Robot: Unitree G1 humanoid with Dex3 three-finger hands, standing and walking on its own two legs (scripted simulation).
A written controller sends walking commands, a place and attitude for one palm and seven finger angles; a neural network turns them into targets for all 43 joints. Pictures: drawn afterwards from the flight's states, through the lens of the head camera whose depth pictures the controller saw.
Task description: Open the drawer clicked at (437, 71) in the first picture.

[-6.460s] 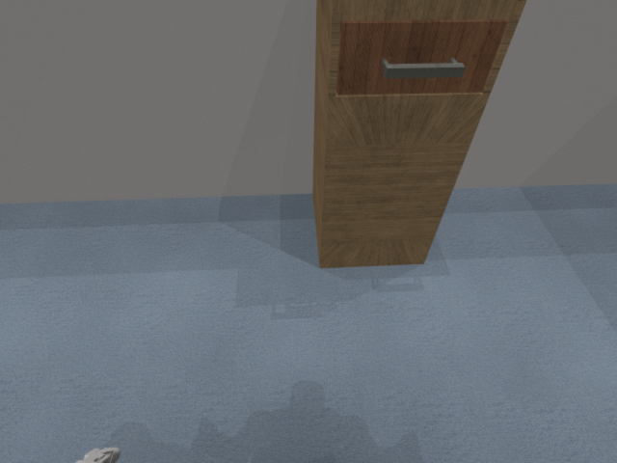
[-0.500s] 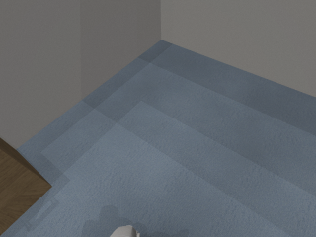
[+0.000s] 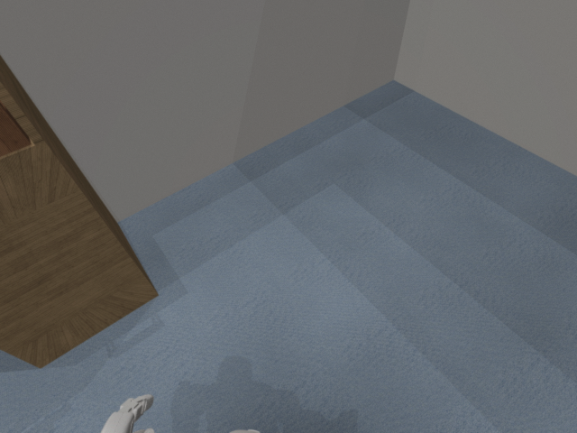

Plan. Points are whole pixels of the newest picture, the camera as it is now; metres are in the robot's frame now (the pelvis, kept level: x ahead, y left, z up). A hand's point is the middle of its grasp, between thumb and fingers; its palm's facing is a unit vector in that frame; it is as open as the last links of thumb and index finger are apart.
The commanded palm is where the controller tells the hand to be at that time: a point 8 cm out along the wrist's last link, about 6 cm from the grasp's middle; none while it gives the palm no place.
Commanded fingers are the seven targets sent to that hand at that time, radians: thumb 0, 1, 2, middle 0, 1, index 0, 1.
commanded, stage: turn to face it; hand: left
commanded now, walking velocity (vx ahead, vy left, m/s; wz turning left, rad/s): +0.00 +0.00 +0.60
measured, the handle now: out of the picture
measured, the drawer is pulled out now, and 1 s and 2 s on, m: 0.00 0.00 0.00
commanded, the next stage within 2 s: take the last steps up to it in 1.02 s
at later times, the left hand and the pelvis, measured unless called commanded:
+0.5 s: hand out of the picture -0.04 +0.27 -0.17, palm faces +0.36 -0.90 -0.25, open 7.4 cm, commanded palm none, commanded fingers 0.00 0.90 0.90 -0.20 -0.30 -0.20 -0.30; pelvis -0.03 +0.04 +0.00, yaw +19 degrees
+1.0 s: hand out of the picture -0.05 +0.21 -0.13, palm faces +0.56 -0.78 -0.29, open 7.4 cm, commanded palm none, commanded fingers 0.00 0.90 0.90 -0.20 -0.30 -0.20 -0.30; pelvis -0.03 -0.01 +0.01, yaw +34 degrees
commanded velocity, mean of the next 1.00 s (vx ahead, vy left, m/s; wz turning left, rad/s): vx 0.00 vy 0.00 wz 0.50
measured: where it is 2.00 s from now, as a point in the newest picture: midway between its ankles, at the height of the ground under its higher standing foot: outside the picture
